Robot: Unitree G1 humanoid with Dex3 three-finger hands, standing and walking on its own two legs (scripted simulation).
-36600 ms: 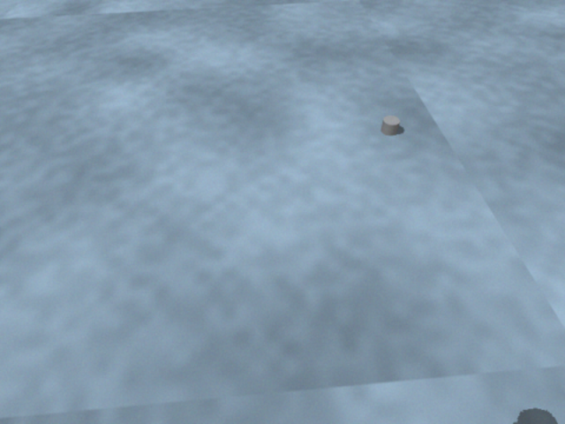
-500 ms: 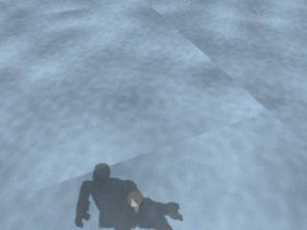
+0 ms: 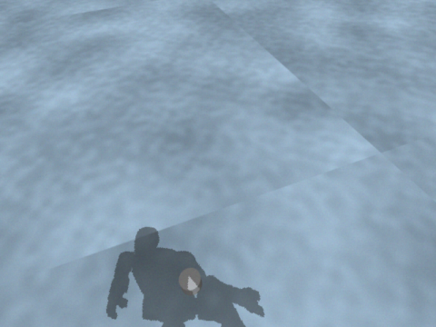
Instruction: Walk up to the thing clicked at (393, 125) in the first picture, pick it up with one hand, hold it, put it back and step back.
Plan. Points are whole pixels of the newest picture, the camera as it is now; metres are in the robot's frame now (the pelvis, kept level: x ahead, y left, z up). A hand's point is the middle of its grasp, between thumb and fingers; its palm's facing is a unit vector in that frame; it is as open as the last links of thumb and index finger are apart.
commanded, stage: stand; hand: left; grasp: from above
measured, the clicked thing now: (190, 281) +0.44 +0.18 -0.74
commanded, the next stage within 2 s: step back in 1.28 s
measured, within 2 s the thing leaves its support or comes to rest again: neither
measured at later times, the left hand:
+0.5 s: hand out of the picture +0.07 +0.25 -0.16, palm faces +0.02 -0.94 -0.34, open 7.4 cm
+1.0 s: hand out of the picture +0.07 +0.24 -0.16, palm faces +0.00 -0.94 -0.34, open 7.4 cm
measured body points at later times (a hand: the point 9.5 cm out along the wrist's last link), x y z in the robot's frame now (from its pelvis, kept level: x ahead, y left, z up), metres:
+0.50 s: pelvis +0.01 +0.00 +0.00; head +0.02 -0.01 +0.45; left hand +0.07 +0.29 -0.13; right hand +0.08 -0.29 -0.14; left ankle +0.01 +0.14 -0.74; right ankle +0.01 -0.13 -0.74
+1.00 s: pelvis +0.01 -0.01 +0.00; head +0.02 -0.01 +0.45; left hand +0.07 +0.29 -0.13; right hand +0.08 -0.30 -0.14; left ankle +0.01 +0.14 -0.74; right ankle +0.01 -0.13 -0.74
